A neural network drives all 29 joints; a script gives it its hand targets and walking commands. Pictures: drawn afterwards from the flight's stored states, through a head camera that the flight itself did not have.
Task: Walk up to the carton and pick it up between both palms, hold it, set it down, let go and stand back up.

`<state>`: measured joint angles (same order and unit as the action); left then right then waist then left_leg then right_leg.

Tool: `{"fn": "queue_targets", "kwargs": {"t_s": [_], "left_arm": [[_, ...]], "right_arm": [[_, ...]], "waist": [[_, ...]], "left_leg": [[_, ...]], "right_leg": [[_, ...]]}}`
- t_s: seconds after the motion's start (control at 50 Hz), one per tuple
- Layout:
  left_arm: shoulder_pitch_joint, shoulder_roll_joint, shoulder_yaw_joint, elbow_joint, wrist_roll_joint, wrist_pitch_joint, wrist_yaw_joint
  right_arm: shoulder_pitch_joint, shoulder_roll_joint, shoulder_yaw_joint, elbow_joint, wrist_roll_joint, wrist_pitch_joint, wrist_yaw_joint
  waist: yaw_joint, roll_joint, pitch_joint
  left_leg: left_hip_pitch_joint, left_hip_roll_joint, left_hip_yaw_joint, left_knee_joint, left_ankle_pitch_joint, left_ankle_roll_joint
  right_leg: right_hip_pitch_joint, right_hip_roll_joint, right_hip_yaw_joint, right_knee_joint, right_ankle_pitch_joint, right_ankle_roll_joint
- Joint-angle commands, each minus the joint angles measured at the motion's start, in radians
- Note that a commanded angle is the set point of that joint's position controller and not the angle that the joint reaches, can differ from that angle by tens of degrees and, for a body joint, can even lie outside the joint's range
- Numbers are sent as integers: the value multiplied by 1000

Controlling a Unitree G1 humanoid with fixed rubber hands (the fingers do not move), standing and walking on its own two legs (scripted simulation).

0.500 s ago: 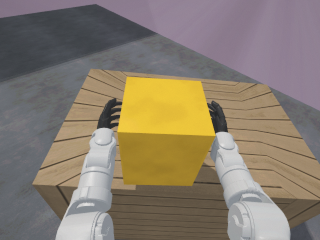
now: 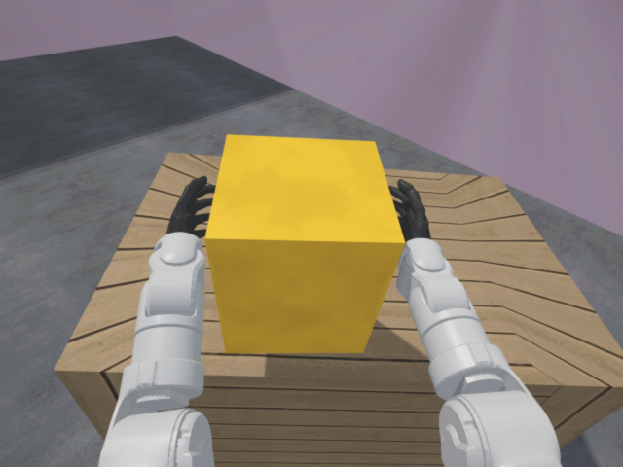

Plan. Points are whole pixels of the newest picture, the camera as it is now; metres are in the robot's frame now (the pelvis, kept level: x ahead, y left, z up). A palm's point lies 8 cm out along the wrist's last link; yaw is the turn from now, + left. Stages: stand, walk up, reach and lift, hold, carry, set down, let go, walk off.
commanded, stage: reach and lift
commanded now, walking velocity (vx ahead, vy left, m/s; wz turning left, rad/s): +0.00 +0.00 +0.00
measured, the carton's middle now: (298, 249) +0.40 +0.02 +0.09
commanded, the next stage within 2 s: hold in 1.10 s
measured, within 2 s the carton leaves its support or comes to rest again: neither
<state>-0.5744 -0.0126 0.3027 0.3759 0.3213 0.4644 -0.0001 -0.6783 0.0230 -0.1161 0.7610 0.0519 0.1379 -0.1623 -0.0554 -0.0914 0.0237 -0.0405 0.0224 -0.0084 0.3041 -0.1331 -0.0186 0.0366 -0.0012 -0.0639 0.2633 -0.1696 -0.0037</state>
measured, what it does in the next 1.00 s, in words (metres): stands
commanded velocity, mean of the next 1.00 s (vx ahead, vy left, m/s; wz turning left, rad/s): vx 0.00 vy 0.00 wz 0.00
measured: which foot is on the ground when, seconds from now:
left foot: down 0.00-1.00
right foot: down 0.00-1.00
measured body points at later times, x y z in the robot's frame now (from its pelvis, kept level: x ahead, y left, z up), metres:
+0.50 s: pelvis -0.02 +0.01 +0.00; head -0.06 +0.04 +0.45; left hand +0.37 +0.16 +0.17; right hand +0.37 -0.14 +0.17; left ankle +0.03 +0.13 -0.75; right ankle -0.01 -0.11 -0.75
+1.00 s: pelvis +0.00 +0.00 +0.00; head -0.05 +0.03 +0.44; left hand +0.38 +0.16 +0.18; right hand +0.37 -0.15 +0.19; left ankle +0.03 +0.13 -0.75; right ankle -0.01 -0.11 -0.75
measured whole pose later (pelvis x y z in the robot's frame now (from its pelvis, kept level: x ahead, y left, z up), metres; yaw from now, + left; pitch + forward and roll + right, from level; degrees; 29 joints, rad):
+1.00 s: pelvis +0.00 +0.00 +0.00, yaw +0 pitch -10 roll -1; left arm -0.57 -0.03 0.28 0.14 0.34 0.65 -0.02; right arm -0.66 -0.05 0.01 0.54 0.20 0.28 -0.22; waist -0.09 -0.06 0.04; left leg -0.01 0.02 0.00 0.33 -0.16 -0.01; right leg 0.08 0.00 -0.05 0.27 -0.18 0.00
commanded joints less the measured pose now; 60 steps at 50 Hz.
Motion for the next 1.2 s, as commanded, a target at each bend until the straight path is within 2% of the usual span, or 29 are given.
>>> {"fn": "queue_targets", "kwargs": {"t_s": [0.0,0.04,0.1,0.18,0.26,0.34,0.36,0.46,0.56,0.6,0.64,0.74,0.78,0.82,0.94,0.98,1.04,1.08,1.14,1.18], "left_arm": [[-757,-590,-528,-265,-169,-50,-152],[-746,-602,-568,-293,-189,-50,-136],[-682,-584,-537,-271,-172,-21,-129],[-627,-548,-450,-197,-129,34,-145],[-643,-537,-396,-191,-112,63,-161],[-671,-537,-376,-181,-105,79,-173],[-683,-539,-380,-184,-103,81,-176],[-773,-562,-457,-226,-140,66,-160],[-753,-547,-462,-214,-139,68,-155],[-728,-537,-443,-191,-124,78,-160],[-705,-536,-436,-206,-126,84,-166],[-671,-529,-446,-284,-141,91,-170],[-683,-527,-455,-318,-146,92,-168],[-662,-520,-449,-317,-143,103,-170],[-642,-511,-457,-344,-139,132,-188],[-652,-503,-443,-329,-132,141,-194],[-662,-515,-466,-352,-137,149,-201],[-698,-525,-494,-373,-154,146,-196],[-732,-529,-521,-402,-172,140,-183],[-724,-519,-504,-371,-164,149,-179]], "right_arm": [[-743,481,341,-382,87,-79,114],[-750,494,376,-440,105,-76,114],[-744,490,416,-467,121,-47,109],[-733,469,394,-412,109,-5,109],[-750,475,383,-396,110,10,115],[-760,469,339,-373,95,10,119],[-765,466,330,-375,92,7,121],[-808,470,307,-398,85,-12,130],[-787,463,300,-378,78,0,121],[-766,449,295,-348,80,11,118],[-770,453,314,-374,94,14,114],[-774,468,425,-472,173,26,86],[-777,480,459,-501,196,36,79],[-769,471,469,-515,204,46,76],[-736,469,471,-548,210,74,59],[-725,462,446,-511,198,87,62],[-724,457,434,-535,194,89,62],[-747,459,429,-554,196,89,63],[-757,466,431,-563,197,92,67],[-761,461,426,-549,194,104,68]], "waist": [[-61,188,-470],[-66,191,-504],[-34,147,-476],[-2,75,-363],[18,47,-357],[-5,51,-344],[-5,68,-347],[-45,139,-414],[-62,138,-429],[-62,134,-389],[-53,115,-400],[-39,108,-462],[-28,109,-468],[-23,101,-434],[-36,89,-381],[-42,84,-348],[-58,103,-354],[-65,130,-383],[-77,140,-432],[-68,134,-408]], "left_leg": [[216,-64,42,55,329,-60],[238,-61,26,74,370,-62],[204,-61,25,53,306,-38],[142,-56,42,-13,135,2],[134,-55,61,-30,113,22],[144,-51,71,-38,92,24],[145,-52,74,-38,85,20],[184,-53,65,-8,115,-2],[194,-54,55,-1,117,-3],[188,-55,54,-9,113,-2],[187,-58,55,-3,150,-2],[226,-69,40,51,340,-13],[219,-72,39,57,357,-12],[213,-71,39,50,344,-8],[194,-72,47,31,284,-4],[187,-68,50,15,243,-2],[195,-67,50,15,240,-10],[200,-68,47,24,242,-17],[223,-66,39,40,271,-23],[215,-63,38,28,226,-15]], "right_leg": [[-15,49,-40,2,249,41],[-15,53,-40,10,292,40],[-12,55,-32,2,252,44],[-21,49,-25,-24,116,45],[-11,50,-22,-33,86,43],[-27,52,-26,-43,55,38],[-36,49,-27,-44,41,36],[-68,46,-34,-33,49,29],[-51,42,-35,-23,79,40],[-51,42,-35,-28,75,41],[-21,47,-38,-22,115,46],[57,58,-32,5,317,61],[61,61,-29,9,336,63],[44,60,-28,2,321,61],[47,56,-23,-11,299,63],[29,54,-26,-19,252,60],[20,53,-28,-22,235,55],[9,52,-28,-20,216,52],[-1,57,-34,-10,224,51],[-19,54,-31,-19,175,50]]}}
